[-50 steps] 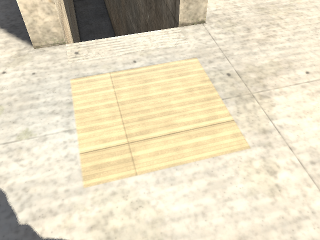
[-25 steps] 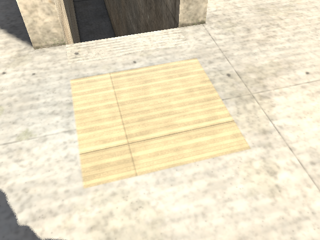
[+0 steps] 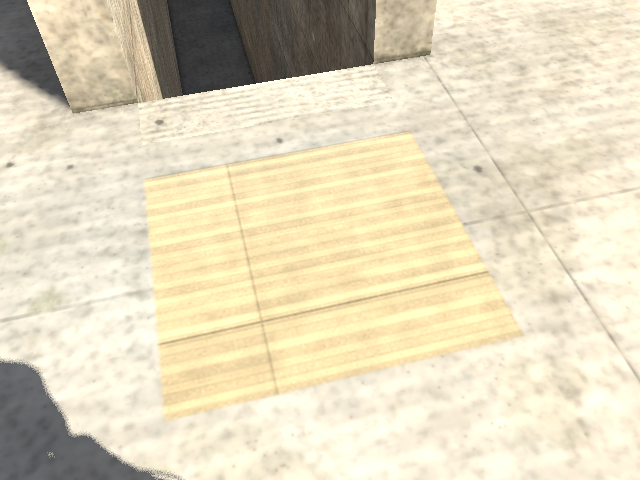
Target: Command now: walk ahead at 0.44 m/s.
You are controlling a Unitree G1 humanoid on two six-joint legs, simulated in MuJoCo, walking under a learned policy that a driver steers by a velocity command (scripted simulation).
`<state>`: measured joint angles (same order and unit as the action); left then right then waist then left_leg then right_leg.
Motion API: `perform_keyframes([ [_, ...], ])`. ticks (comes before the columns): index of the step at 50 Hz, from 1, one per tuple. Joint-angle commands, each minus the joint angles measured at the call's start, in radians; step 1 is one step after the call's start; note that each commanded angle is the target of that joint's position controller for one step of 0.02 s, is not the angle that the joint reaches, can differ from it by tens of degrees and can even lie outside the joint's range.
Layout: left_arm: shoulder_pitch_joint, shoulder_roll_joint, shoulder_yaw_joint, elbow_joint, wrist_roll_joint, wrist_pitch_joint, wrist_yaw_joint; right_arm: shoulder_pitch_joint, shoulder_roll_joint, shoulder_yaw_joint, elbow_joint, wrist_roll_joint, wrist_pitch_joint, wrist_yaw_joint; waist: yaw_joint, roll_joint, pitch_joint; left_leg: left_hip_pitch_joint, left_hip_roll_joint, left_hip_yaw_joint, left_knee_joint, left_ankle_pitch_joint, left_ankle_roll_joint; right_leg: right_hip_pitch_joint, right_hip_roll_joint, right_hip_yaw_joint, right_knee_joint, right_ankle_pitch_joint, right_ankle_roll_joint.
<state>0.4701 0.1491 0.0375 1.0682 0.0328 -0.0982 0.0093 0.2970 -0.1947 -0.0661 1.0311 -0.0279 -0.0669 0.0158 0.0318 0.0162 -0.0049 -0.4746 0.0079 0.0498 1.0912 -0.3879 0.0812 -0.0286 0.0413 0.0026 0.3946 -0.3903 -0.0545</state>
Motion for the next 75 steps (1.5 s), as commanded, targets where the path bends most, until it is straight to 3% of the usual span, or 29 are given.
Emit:
perform_keyframes([
  [1,0.118,0.088,0.002,0.015,-0.009,-0.006,0.007,-0.180,-0.009,0.005,-0.130,0.001,-0.010,0.019,0.009,-0.117,0.144,-0.358,0.021,0.024,-0.027,0.084,-0.005,0.143,-0.250,0.223,-0.188,0.609,-0.135],
  [6,0.051,0.136,-0.005,0.009,-0.022,-0.026,0.013,-0.258,-0.010,0.020,-0.185,0.010,0.013,0.021,-0.044,-0.153,0.136,0.050,-0.063,0.111,-0.422,0.253,0.022,-0.073,-0.209,0.076,-0.210,0.886,-0.106],
  [9,0.037,0.172,0.000,0.014,-0.029,-0.027,0.017,0.022,-0.096,-0.018,-0.092,0.015,0.009,-0.005,-0.181,-0.121,-0.023,0.394,-0.105,0.088,-0.524,0.320,0.070,-0.047,-0.207,0.029,0.140,1.114,-0.064],
  [10,0.038,0.175,0.000,0.012,-0.026,-0.024,0.014,0.142,-0.130,-0.034,-0.050,0.004,0.006,-0.015,-0.226,-0.105,-0.082,0.555,-0.052,0.037,-0.552,0.273,0.083,-0.135,-0.172,0.015,0.347,0.952,-0.056],
  [11,0.082,0.099,-0.014,-0.005,-0.016,-0.019,0.007,0.249,-0.218,-0.053,-0.037,-0.021,0.002,-0.018,-0.225,0.046,-0.179,0.699,0.205,-0.263,-0.585,0.043,0.122,-0.285,-0.091,-0.031,0.700,0.424,-0.051],
  [12,0.189,0.032,-0.015,-0.012,-0.048,-0.011,-0.002,0.217,-0.251,-0.054,-0.051,-0.015,0.006,-0.005,-0.139,0.207,-0.266,0.777,0.419,-0.807,-0.810,-0.035,0.258,-0.516,0.058,0.023,1.032,-0.109,-0.035],
  [14,-0.017,0.128,0.004,-0.071,-0.014,-0.003,-0.012,-0.018,-0.135,-0.025,-0.089,0.024,-0.001,0.002,-0.091,0.026,-0.006,0.482,0.344,-0.616,-0.905,-0.188,0.233,-0.622,-0.070,0.050,1.008,0.084,-0.058],
  [17,-0.024,0.076,0.004,-0.070,0.007,0.019,-0.025,-0.021,-0.048,0.008,-0.052,0.012,-0.032,-0.005,-0.001,-0.018,0.064,0.249,0.227,-0.340,-0.940,0.162,0.160,-0.470,-0.135,0.054,0.840,0.127,-0.042],
  [21,-0.117,0.069,0.008,-0.108,0.006,0.048,-0.034,0.080,-0.072,0.013,-0.014,0.015,-0.050,-0.012,0.009,0.014,0.094,0.255,0.184,-0.205,-0.975,0.336,0.152,-0.543,-0.150,0.002,0.710,0.198,-0.013],
  [27,-0.410,0.062,0.000,-0.205,-0.010,0.049,-0.045,0.205,-0.068,0.028,0.009,0.021,-0.049,-0.015,-0.062,0.028,0.123,0.368,0.143,-0.113,-0.979,0.532,0.103,-0.624,-0.128,-0.069,0.378,0.409,0.018],
  [33,-0.550,0.075,-0.001,-0.256,-0.015,0.038,-0.043,0.290,-0.085,0.030,0.042,0.005,-0.044,-0.032,-0.096,0.051,0.125,0.577,0.189,-0.101,-0.901,0.739,0.107,-0.616,-0.076,-0.100,0.200,0.362,-0.018],
  [35,-0.504,0.090,0.006,-0.250,-0.014,0.029,-0.037,0.261,-0.100,0.028,0.042,0.002,-0.043,-0.037,-0.058,0.062,0.099,0.609,0.200,-0.082,-0.814,0.951,0.099,-0.519,-0.039,-0.114,0.157,0.276,-0.052],
  [37,-0.291,0.124,0.027,-0.182,-0.012,0.017,-0.020,0.235,-0.122,0.023,0.043,0.003,-0.039,-0.038,0.033,0.065,-0.011,0.598,0.182,-0.056,-0.574,1.130,0.076,-0.265,0.021,-0.132,0.086,0.247,-0.093],
  [38,-0.120,0.164,0.045,-0.131,0.004,0.008,-0.010,0.215,-0.118,0.025,0.032,0.012,-0.039,-0.036,0.105,0.051,-0.100,0.455,0.153,-0.036,-0.372,0.973,0.060,-0.015,-0.039,-0.071,0.061,0.279,-0.126],
  [39,0.036,0.266,0.072,-0.111,0.032,0.004,0.001,0.238,-0.052,0.042,-0.009,0.037,-0.041,-0.029,0.131,-0.088,-0.245,0.176,0.068,0.017,-0.025,0.538,0.031,0.278,-0.317,0.264,0.050,0.185,-0.205],
  [40,0.026,0.280,0.081,-0.105,0.010,0.020,-0.013,0.318,-0.045,0.032,0.002,0.056,-0.039,-0.022,0.082,-0.219,-0.338,-0.072,-0.094,-0.025,0.266,-0.121,0.012,0.398,-0.484,0.681,-0.082,0.186,-0.323],
  [41,-0.082,0.232,0.069,-0.117,-0.016,0.027,-0.021,0.226,-0.107,0.015,-0.014,0.030,-0.033,-0.026,0.046,-0.075,-0.187,-0.160,-0.015,-0.103,0.287,-0.038,0.026,0.269,-0.427,0.563,-0.115,0.123,-0.283],
  [44,-0.199,0.094,0.028,-0.109,-0.018,0.005,-0.021,0.102,-0.058,0.015,-0.051,0.000,-0.023,-0.013,-0.038,-0.027,0.039,-0.087,0.074,-0.098,0.118,0.104,0.012,-0.078,-0.300,0.263,-0.212,0.294,-0.181],
  [48,-0.109,0.118,0.024,-0.060,-0.023,-0.018,-0.012,0.087,-0.024,0.016,-0.062,-0.013,0.015,0.009,-0.075,-0.056,0.057,-0.080,0.088,-0.056,0.025,0.159,-0.021,-0.134,-0.244,0.133,-0.250,0.448,-0.163],
  [54,-0.006,0.126,0.013,-0.040,-0.023,-0.017,-0.013,-0.196,-0.034,0.025,-0.160,0.003,0.020,0.017,-0.019,-0.073,0.108,-0.170,0.092,0.006,-0.279,0.364,-0.054,-0.085,-0.200,0.045,-0.278,0.562,-0.135],
  [60,0.087,0.145,0.012,-0.005,-0.012,-0.012,0.001,-0.348,-0.047,0.030,-0.214,0.008,0.011,0.014,0.022,-0.088,0.122,-0.164,0.050,0.031,-0.476,0.357,-0.016,0.102,-0.251,0.037,-0.230,0.665,-0.141],
  [63,0.053,0.165,0.018,-0.003,-0.005,-0.007,0.010,-0.287,-0.067,0.018,-0.205,0.006,-0.003,0.006,-0.027,-0.094,0.090,-0.036,0.002,0.049,-0.542,0.242,0.031,0.152,-0.268,0.014,-0.109,0.916,-0.123],
  [65,0.022,0.175,0.020,-0.007,-0.009,0.000,0.009,-0.020,-0.101,-0.006,-0.115,-0.002,-0.019,-0.010,-0.137,-0.066,-0.047,0.289,-0.049,0.068,-0.630,0.264,0.074,0.090,-0.220,-0.032,0.193,1.007,-0.091],
  [66,0.016,0.150,0.010,-0.035,-0.020,-0.001,0.006,0.158,-0.172,-0.028,-0.075,-0.027,-0.027,-0.021,-0.196,-0.001,-0.164,0.557,0.126,-0.119,-0.635,0.206,0.124,-0.115,-0.177,-0.059,0.466,0.712,-0.073],
  [67,0.141,0.043,-0.008,-0.051,-0.062,0.001,-0.006,0.223,-0.273,-0.054,-0.068,-0.038,-0.024,-0.018,-0.146,0.231,-0.291,0.834,0.428,-0.624,-0.733,0.144,0.277,-0.487,0.017,-0.105,0.865,-0.022,-0.025],
  [68,0.073,0.145,0.019,-0.044,-0.034,0.004,-0.004,0.150,-0.226,-0.048,-0.074,0.005,-0.007,-0.010,-0.135,0.092,-0.251,0.758,0.394,-0.707,-0.820,0.074,0.264,-0.586,-0.003,0.036,0.953,-0.093,-0.041],
  [69,-0.026,0.148,0.023,-0.079,-0.027,0.002,-0.007,0.034,-0.172,-0.031,-0.092,0.015,-0.007,-0.007,-0.094,0.054,-0.091,0.610,0.359,-0.535,-0.838,0.077,0.226,-0.628,-0.058,0.042,0.931,0.001,-0.047],
  [72,-0.067,0.098,0.021,-0.083,0.000,0.021,-0.019,-0.024,-0.050,0.005,-0.071,0.014,-0.029,-0.009,-0.014,0.026,0.027,0.344,0.231,-0.278,-0.916,0.298,0.131,-0.500,-0.129,0.037,0.775,0.110,-0.030],
  [75,-0.081,0.075,0.020,-0.089,0.007,0.049,-0.033,0.054,-0.074,0.005,-0.035,0.019,-0.047,-0.015,0.007,0.032,0.036,0.318,0.203,-0.199,-0.942,0.415,0.129,-0.497,-0.133,0.007,0.716,0.144,-0.006],
])
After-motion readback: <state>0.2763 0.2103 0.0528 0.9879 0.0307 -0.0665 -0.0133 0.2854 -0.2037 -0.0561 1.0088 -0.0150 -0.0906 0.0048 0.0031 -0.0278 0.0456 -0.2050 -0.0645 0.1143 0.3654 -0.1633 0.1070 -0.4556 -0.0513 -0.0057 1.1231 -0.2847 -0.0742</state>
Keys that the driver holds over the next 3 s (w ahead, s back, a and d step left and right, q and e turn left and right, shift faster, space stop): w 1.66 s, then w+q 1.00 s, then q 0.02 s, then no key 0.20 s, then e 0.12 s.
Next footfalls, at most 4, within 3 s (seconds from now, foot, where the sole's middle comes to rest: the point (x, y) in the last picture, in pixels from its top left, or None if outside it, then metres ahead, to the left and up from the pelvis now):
0.22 left None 0.29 0.08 -0.77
0.76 right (391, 434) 0.61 -0.08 -0.77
1.32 left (315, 314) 0.91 0.10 -0.77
1.88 right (381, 224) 1.22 -0.08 -0.77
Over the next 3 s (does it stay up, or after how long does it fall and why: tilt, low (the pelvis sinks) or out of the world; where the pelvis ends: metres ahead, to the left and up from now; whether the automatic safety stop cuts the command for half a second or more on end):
stays up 1.56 0.19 -0.01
